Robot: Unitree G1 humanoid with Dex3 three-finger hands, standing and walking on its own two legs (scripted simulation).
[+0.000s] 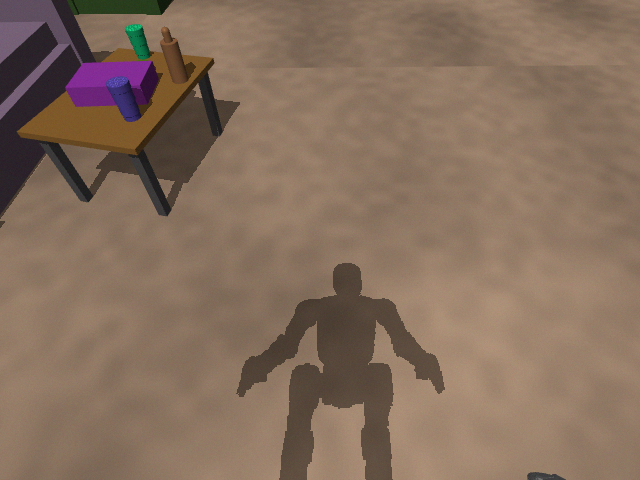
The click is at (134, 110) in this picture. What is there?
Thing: tapered cup
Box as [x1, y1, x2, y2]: [106, 76, 140, 121]
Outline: 109,79 106,82 106,86 125,120 133,121 138,119 140,117 139,109 134,99 135,98 127,78 123,76 118,76
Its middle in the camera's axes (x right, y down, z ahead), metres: -0.73 -0.53 +1.45
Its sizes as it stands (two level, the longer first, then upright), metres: 0.080 0.080 0.147
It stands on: a support 0.40 m high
